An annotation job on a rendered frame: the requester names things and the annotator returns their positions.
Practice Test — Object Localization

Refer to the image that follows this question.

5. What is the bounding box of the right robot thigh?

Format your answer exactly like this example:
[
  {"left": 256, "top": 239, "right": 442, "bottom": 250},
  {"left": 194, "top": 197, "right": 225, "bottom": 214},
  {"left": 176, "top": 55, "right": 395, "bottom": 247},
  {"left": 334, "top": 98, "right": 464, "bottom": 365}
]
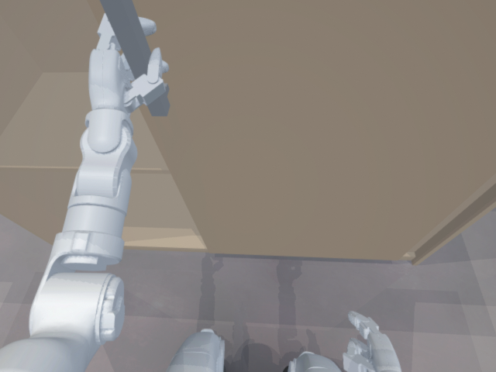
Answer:
[{"left": 288, "top": 353, "right": 342, "bottom": 372}]

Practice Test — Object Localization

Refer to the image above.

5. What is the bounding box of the left robot forearm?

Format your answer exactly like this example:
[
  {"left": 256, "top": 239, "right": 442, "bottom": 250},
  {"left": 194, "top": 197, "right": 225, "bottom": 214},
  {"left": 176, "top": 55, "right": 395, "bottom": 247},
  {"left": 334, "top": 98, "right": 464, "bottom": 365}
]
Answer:
[{"left": 29, "top": 108, "right": 137, "bottom": 335}]

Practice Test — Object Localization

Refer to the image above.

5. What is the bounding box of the robot right hand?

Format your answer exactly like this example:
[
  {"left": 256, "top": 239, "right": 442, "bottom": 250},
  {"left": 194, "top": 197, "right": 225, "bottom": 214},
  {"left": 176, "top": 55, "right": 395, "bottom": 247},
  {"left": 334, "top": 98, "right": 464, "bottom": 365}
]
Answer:
[{"left": 343, "top": 311, "right": 401, "bottom": 372}]

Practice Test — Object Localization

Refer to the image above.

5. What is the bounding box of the robot thigh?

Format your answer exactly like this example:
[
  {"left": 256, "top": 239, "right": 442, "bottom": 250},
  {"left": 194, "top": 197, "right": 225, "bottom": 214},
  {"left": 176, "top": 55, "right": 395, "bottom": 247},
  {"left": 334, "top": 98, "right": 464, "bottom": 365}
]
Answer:
[
  {"left": 166, "top": 332, "right": 225, "bottom": 372},
  {"left": 288, "top": 353, "right": 342, "bottom": 372}
]

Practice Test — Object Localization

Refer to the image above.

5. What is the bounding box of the robot left upper arm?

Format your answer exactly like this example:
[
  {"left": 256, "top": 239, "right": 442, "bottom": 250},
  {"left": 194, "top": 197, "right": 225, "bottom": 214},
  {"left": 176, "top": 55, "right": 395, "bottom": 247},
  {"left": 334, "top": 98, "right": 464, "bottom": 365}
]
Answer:
[{"left": 0, "top": 272, "right": 125, "bottom": 372}]

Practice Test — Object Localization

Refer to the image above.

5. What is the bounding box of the robot left hand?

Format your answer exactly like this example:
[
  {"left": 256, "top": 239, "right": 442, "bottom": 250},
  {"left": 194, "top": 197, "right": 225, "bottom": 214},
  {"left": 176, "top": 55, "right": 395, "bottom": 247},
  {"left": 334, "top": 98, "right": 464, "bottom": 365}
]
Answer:
[{"left": 88, "top": 14, "right": 169, "bottom": 117}]

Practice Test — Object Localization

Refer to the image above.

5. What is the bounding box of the left robot thigh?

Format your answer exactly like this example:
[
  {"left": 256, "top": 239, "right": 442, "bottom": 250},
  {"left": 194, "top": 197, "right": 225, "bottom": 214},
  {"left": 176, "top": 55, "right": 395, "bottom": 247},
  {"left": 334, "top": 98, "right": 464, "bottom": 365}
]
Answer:
[{"left": 166, "top": 332, "right": 225, "bottom": 372}]

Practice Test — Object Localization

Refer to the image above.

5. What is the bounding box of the handle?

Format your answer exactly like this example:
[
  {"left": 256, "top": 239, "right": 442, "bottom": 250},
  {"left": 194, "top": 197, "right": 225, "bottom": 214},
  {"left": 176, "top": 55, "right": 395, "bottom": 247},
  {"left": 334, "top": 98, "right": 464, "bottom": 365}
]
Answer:
[{"left": 100, "top": 0, "right": 171, "bottom": 116}]

